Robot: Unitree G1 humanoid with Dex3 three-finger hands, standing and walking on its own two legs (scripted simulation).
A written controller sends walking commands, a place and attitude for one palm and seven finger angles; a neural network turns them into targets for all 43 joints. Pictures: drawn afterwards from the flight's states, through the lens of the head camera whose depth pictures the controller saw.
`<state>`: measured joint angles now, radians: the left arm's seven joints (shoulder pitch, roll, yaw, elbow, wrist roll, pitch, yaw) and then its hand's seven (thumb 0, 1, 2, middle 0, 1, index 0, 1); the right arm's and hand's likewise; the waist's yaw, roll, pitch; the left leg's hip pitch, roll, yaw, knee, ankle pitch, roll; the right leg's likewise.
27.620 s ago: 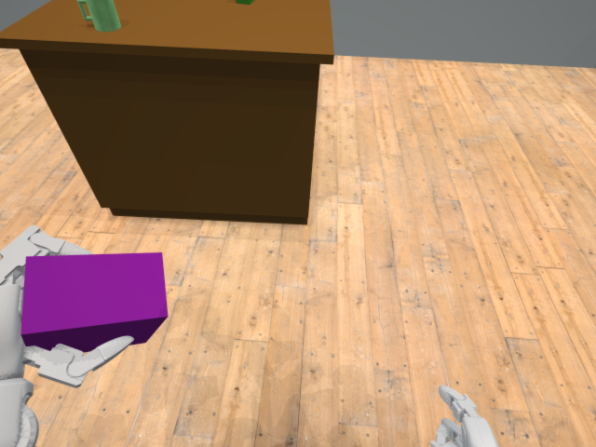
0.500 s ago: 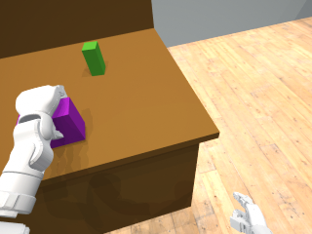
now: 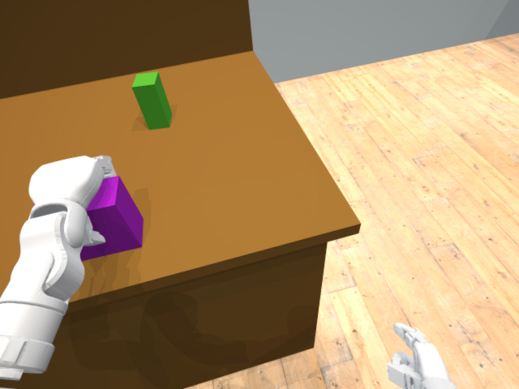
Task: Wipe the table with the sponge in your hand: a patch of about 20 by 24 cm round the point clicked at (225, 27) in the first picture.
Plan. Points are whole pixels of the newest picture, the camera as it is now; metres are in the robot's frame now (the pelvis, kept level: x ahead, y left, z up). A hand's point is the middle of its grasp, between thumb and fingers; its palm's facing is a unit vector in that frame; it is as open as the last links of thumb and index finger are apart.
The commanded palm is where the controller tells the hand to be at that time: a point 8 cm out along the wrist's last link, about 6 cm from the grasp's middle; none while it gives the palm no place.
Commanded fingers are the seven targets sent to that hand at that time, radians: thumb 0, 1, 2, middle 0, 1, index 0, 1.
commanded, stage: wipe forward along the first lane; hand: left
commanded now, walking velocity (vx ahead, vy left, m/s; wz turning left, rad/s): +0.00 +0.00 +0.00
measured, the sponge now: (97, 227) +0.32 +0.32 +0.09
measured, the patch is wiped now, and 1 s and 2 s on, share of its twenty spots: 0.10 0.35 0.40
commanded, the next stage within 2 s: slide across to the middle lane in 1.72 s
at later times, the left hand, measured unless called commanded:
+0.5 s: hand (85, 194) +0.34 +0.32 +0.14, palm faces -0.05 +0.00 -1.00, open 10.4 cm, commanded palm +0.32 +0.32 +0.18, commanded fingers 0.00 0.10 1.30 -1.20 -1.60 -1.20 -1.60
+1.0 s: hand (87, 177) +0.38 +0.34 +0.14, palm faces -0.10 +0.02 -1.00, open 10.4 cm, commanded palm +0.38 +0.34 +0.16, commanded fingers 0.00 0.10 1.30 -1.20 -1.60 -1.20 -1.60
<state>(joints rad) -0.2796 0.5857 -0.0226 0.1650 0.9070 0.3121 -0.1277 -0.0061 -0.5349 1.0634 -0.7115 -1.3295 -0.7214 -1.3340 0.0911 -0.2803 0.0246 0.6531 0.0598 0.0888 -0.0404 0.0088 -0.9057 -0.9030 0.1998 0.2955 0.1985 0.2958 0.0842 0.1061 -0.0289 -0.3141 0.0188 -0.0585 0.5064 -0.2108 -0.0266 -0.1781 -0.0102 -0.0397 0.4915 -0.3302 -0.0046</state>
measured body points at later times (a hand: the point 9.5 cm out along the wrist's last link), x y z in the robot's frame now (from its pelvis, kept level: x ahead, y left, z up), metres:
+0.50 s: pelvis -0.01 +0.00 +0.00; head +0.00 -0.03 +0.45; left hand +0.34 +0.32 +0.19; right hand +0.16 -0.24 -0.12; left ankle +0.03 +0.14 -0.74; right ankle -0.05 -0.12 -0.74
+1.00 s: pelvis -0.01 +0.01 -0.01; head +0.01 -0.02 +0.44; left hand +0.38 +0.34 +0.19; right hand +0.09 -0.26 -0.14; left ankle +0.03 +0.14 -0.74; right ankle -0.05 -0.12 -0.74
